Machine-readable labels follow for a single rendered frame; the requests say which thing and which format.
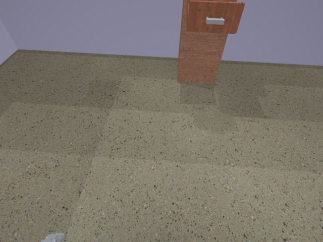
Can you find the drawer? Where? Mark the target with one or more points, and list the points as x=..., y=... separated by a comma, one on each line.
x=198, y=10

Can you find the cabinet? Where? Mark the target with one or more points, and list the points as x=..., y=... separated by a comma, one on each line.
x=200, y=53

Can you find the handle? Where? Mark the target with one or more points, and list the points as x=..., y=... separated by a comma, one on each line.
x=215, y=21

